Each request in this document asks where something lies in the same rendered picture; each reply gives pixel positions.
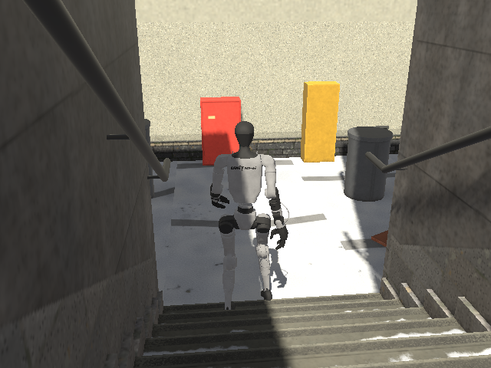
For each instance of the stairs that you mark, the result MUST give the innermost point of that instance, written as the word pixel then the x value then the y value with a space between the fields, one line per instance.
pixel 337 331

